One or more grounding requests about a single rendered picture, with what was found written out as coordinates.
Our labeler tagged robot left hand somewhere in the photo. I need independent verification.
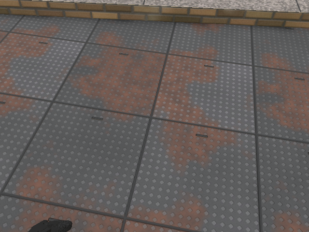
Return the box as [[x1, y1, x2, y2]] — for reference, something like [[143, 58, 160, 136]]
[[28, 219, 72, 232]]

